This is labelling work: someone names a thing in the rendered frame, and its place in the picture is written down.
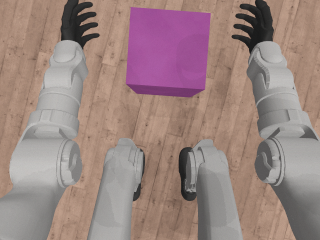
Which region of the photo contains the left robot foot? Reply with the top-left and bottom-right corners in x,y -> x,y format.
133,149 -> 145,202

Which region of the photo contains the right robot upper arm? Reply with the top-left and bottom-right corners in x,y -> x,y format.
254,137 -> 320,240

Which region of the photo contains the left robot upper arm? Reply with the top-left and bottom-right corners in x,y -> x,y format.
0,138 -> 83,240

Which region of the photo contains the right robot forearm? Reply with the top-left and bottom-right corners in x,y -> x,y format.
246,41 -> 320,142

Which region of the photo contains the left robot forearm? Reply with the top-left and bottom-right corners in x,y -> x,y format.
9,40 -> 89,183

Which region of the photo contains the right robot hand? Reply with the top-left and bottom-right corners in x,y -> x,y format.
231,0 -> 274,54

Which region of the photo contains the right robot shin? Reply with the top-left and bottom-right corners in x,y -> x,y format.
185,139 -> 229,192

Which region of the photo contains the carton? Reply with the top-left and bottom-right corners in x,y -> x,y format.
126,7 -> 211,98

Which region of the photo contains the left robot hand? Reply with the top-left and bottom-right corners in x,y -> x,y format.
60,0 -> 100,50

